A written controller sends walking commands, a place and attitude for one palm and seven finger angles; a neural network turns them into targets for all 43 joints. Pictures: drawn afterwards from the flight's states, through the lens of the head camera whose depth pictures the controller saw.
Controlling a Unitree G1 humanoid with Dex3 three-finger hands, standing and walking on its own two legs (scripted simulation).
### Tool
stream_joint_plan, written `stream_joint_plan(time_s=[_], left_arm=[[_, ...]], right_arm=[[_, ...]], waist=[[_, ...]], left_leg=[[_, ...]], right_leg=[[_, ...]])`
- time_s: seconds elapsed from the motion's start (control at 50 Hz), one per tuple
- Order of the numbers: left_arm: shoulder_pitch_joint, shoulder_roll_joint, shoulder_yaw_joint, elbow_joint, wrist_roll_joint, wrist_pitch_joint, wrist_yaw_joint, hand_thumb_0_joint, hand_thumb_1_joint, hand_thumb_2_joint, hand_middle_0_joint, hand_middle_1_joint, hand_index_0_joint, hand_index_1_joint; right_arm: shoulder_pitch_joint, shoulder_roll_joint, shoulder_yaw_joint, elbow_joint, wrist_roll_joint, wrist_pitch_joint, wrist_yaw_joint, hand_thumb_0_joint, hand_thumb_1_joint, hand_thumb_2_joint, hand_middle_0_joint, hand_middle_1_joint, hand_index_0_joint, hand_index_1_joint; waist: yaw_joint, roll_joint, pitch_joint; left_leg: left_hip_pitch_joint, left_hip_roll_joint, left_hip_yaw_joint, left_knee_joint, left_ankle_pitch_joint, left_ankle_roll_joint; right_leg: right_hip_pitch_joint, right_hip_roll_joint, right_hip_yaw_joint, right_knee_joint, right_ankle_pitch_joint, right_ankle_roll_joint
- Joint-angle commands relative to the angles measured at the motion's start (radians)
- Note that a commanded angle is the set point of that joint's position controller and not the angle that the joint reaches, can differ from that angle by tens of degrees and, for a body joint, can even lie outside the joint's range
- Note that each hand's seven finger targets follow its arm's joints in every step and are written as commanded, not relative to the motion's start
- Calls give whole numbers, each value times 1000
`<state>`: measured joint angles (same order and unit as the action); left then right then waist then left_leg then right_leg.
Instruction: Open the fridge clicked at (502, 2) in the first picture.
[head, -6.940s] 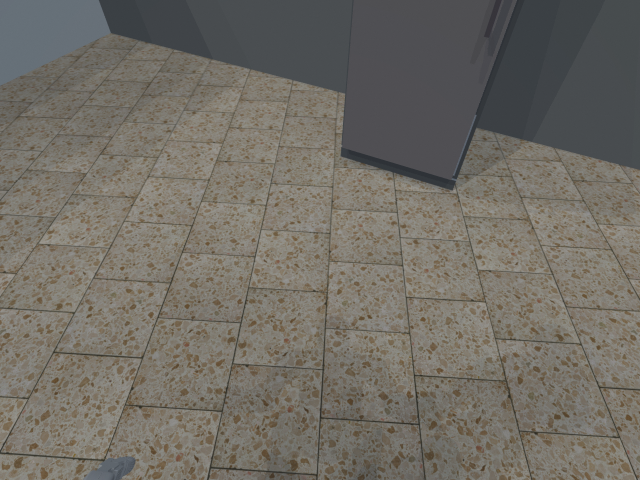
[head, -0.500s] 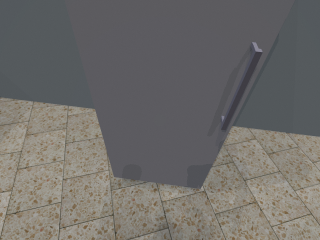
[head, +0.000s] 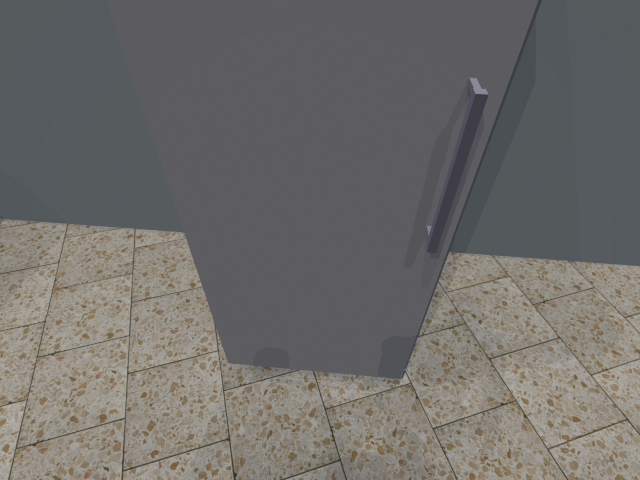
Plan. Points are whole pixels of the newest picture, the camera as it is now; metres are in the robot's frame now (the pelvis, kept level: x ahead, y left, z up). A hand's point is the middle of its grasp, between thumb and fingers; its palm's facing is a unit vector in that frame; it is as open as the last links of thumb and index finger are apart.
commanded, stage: come to a stop and stand still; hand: right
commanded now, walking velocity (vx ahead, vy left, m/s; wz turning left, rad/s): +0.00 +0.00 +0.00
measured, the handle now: (449, 176) +0.55 -0.17 +0.11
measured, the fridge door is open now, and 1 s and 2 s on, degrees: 0 0 0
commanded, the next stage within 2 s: look again from close up in 0.50 s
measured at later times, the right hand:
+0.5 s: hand out of the picture +0.04 -0.27 -0.15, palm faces -0.03 +0.94 -0.34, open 7.4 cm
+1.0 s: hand out of the picture +0.04 -0.24 -0.16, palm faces -0.04 +0.96 -0.29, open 7.4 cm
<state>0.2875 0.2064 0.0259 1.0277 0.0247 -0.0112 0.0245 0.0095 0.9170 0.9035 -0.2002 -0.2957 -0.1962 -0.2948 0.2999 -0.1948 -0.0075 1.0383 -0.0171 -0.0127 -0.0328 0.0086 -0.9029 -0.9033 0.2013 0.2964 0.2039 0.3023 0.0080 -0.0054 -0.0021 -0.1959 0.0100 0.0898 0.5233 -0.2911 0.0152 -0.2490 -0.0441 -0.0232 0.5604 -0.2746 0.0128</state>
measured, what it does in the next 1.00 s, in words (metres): stands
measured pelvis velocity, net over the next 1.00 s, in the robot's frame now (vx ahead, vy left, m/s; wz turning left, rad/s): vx -0.01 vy -0.02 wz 0.01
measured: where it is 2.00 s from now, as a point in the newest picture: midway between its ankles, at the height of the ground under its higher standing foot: outside the picture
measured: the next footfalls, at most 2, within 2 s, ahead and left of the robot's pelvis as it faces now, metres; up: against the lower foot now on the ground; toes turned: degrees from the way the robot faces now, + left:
none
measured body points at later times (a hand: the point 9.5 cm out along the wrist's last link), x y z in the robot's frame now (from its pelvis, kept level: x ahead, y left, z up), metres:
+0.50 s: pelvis -0.02 -0.03 +0.01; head -0.03 -0.03 +0.46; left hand +0.05 +0.26 -0.13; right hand +0.04 -0.32 -0.12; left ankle +0.00 +0.11 -0.73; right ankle +0.02 -0.13 -0.73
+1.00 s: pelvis -0.01 -0.02 +0.01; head +0.00 -0.02 +0.46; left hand +0.05 +0.25 -0.13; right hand +0.04 -0.29 -0.13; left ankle +0.00 +0.11 -0.73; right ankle +0.02 -0.13 -0.73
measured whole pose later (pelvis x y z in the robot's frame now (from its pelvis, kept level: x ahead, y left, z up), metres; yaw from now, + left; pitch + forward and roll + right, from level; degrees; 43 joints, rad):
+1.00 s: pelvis -0.01 -0.02 +0.01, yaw +0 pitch -2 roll +0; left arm 0.15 0.28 0.00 1.11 0.01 0.00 -0.01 0.01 0.91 0.90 -0.20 -0.30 -0.20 -0.30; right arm 0.19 -0.28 0.02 1.08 -0.01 -0.01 -0.02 0.01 -0.90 -0.90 0.20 0.30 0.21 0.30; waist 0.00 0.00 0.04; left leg -0.15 0.04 0.07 0.38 -0.19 -0.02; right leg -0.19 0.00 -0.05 0.40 -0.17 -0.02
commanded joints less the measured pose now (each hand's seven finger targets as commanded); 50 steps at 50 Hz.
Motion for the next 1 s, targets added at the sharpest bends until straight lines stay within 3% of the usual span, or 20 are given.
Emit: stream_joint_plan(time_s=[0.0,0.08,0.16,0.22,0.3,0.34,0.46,0.64,0.98], left_arm=[[-24,163,25,-84,-6,-27,5,0,900,900,-200,-300,-200,-300],[-63,200,25,-97,-5,-25,-3,0,900,900,-200,-300,-200,-300],[-98,240,26,-101,-5,-26,-10,0,900,900,-200,-300,-200,-300],[-121,265,28,-104,-4,-22,-15,0,900,900,-200,-300,-200,-300],[-136,285,29,-101,-5,-20,-21,0,900,900,-200,-300,-200,-300],[-136,287,27,-94,-7,-21,-23,0,900,900,-200,-300,-200,-300],[-146,295,23,-68,-11,-19,-24,0,900,900,-200,-300,-200,-300],[-144,280,15,-19,-17,-18,-24,0,900,900,-200,-300,-200,-300],[-152,255,9,21,-18,-16,-20,0,900,900,-200,-300,-200,-300]], right_arm=[[-6,-182,-35,-88,-1,-19,-1,0,-900,-900,200,300,200,300],[-43,-215,-34,-104,-1,-15,5,0,-900,-900,200,300,200,300],[-78,-247,-34,-113,-2,-13,10,0,-900,-900,200,300,200,300],[-103,-266,-33,-112,-4,-9,14,0,-900,-900,200,300,200,300],[-109,-281,-30,-109,-5,-9,17,0,-900,-900,200,300,200,300],[-110,-284,-28,-104,-5,-10,17,0,-900,-900,200,300,200,300],[-107,-294,-22,-81,-5,-10,18,0,-900,-900,200,300,200,300],[-93,-289,-14,-41,-1,-16,13,0,-900,-900,200,300,200,300],[-103,-263,-12,-16,0,-15,8,0,-900,-900,200,300,200,300]], waist=[[-11,-44,56],[-13,-12,47],[-14,-34,23],[-11,-21,46],[-11,-9,34],[-12,-7,10],[-9,-5,23],[-8,7,0],[-8,-5,-4]], left_leg=[[-24,93,-113,-106,129,32],[-15,97,-117,-123,86,24],[2,98,-116,-134,59,17],[-10,99,-117,-148,12,12],[-1,102,-117,-156,7,10],[11,105,-115,-156,29,9],[1,113,-121,-178,20,5],[20,128,-127,-203,79,4],[52,132,-120,-220,138,-2]], right_leg=[[-35,-65,79,-124,178,-54],[-35,-67,90,-158,126,-57],[-30,-74,105,-198,73,-57],[-50,-76,124,-245,-35,-54],[-51,-79,135,-274,-87,-53],[-31,-80,133,-274,-58,-54],[-17,-78,127,-282,-61,-48],[38,-74,101,-249,83,-42],[69,-76,90,-252,161,-34]])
